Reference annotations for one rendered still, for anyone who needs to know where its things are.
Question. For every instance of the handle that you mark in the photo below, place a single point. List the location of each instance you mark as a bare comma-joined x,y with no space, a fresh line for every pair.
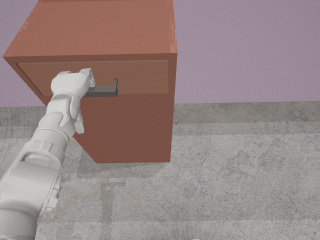
103,91

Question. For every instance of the drawer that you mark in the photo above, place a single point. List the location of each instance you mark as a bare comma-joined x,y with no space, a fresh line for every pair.
134,76

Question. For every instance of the cabinet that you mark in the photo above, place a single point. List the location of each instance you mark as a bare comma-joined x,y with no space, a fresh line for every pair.
129,127

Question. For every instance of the left robot upper arm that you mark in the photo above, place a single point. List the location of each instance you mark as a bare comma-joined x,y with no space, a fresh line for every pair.
32,190

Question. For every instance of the left robot forearm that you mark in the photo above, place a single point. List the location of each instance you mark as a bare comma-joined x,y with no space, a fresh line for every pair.
51,138

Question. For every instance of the left robot hand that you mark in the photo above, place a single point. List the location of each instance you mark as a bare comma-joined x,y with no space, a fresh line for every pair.
76,83

